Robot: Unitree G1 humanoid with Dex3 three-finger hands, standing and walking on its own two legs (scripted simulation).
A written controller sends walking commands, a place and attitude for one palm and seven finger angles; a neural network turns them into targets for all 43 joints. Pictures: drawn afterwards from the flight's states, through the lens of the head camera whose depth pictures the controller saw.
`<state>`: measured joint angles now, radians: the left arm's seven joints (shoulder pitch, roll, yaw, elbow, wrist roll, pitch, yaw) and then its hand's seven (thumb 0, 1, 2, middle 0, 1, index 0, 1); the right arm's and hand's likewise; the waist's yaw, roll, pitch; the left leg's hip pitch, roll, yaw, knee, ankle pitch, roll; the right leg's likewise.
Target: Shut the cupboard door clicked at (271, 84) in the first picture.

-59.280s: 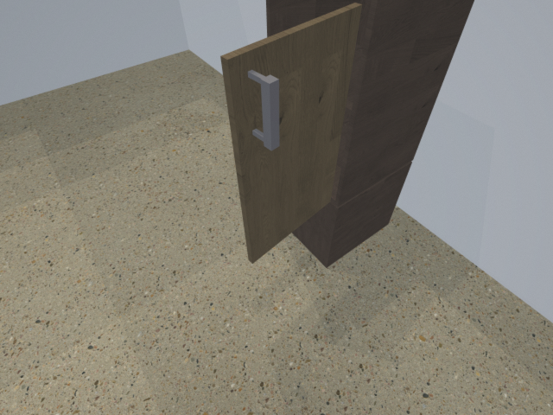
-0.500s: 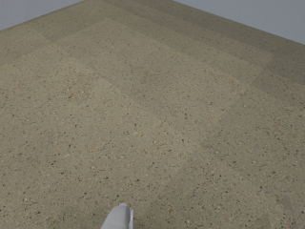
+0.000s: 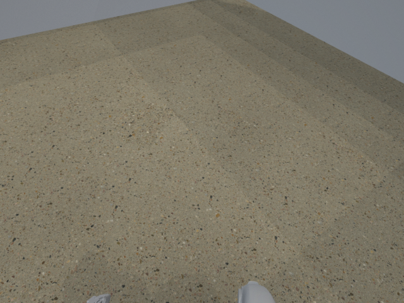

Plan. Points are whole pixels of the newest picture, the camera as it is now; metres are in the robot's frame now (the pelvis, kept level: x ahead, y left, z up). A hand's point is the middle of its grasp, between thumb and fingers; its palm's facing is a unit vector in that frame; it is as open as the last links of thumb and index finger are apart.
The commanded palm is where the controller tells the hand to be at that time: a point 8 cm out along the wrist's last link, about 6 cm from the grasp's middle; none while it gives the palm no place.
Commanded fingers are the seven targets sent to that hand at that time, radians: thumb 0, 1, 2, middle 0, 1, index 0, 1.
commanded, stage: turn to face it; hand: left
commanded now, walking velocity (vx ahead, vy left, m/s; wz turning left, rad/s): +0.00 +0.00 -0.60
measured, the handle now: out of the picture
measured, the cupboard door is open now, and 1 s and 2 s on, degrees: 33 33 33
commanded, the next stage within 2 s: none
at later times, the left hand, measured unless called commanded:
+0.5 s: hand (151, 259) +0.24 +0.13 -0.17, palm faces -0.17 -0.96 -0.23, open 7.3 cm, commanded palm none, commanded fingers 0.00 0.90 0.90 -0.20 -0.30 -0.20 -0.30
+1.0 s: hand (151, 202) +0.39 +0.16 -0.17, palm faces -0.46 -0.86 -0.23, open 7.4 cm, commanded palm none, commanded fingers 0.00 0.90 0.90 -0.20 -0.30 -0.20 -0.30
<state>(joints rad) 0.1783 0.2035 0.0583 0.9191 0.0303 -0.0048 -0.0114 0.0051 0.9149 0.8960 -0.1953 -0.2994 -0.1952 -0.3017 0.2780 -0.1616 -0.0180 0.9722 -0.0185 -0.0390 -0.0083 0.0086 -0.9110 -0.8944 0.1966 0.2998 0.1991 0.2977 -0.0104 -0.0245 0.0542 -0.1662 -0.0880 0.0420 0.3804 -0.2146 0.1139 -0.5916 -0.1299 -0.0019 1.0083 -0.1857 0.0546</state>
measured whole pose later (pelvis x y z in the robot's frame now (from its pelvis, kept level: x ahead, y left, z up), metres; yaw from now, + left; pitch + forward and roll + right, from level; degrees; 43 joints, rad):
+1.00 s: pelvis +0.21 +0.00 +0.00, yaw -31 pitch +1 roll -2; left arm 0.18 0.28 0.10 0.87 0.02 0.08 -0.04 0.01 0.91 0.90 -0.19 -0.30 -0.19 -0.30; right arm 0.18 -0.21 -0.03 0.86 -0.03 0.02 -0.02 0.01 -0.90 -0.89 0.20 0.30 0.20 0.30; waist 0.01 0.00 0.09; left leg -0.22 0.12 0.15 0.50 -0.30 -0.01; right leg -0.43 -0.03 -0.03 0.92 -0.44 0.06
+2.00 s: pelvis +0.24 -0.05 -0.01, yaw -66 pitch +1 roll +1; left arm 0.16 0.20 0.05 0.87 0.01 0.03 -0.01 0.00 0.91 0.90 -0.20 -0.30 -0.20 -0.30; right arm 0.22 -0.28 -0.07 0.92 -0.02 0.08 -0.01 0.01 -0.91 -0.89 0.20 0.30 0.20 0.30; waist -0.02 0.06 0.08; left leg -0.44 0.11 0.08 1.08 -0.49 -0.07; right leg -0.28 0.02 -0.04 0.59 -0.33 -0.05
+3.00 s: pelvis +0.24 -0.09 +0.00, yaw -100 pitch +1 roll +2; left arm 0.17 0.19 0.03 0.89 0.01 0.03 0.00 0.00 0.91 0.90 -0.20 -0.30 -0.20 -0.30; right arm 0.22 -0.27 -0.06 0.93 -0.02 0.07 -0.01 0.01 -0.91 -0.89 0.19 0.30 0.20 0.30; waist -0.04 0.04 0.06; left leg -0.51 0.09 0.03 1.12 -0.39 -0.09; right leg -0.24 0.02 0.01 0.50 -0.27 -0.05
